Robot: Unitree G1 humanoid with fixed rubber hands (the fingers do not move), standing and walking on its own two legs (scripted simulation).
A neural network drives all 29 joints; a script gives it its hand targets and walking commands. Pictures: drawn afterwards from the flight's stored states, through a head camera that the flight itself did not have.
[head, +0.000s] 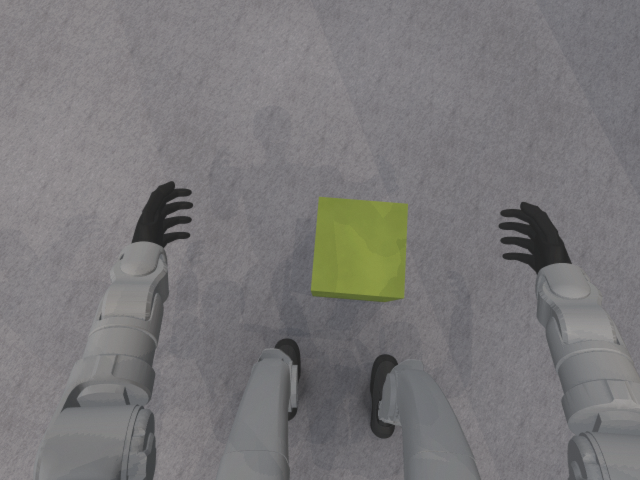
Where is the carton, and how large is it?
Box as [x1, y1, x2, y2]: [311, 197, 407, 301]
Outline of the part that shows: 319,197 311,282 312,295 376,301 387,301 402,298 404,289 407,204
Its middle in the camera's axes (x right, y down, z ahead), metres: +0.09 +0.04 +0.97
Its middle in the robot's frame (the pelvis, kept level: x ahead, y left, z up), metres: +0.43 -0.06 -0.58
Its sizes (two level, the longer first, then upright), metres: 0.210 0.200 0.250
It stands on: the floor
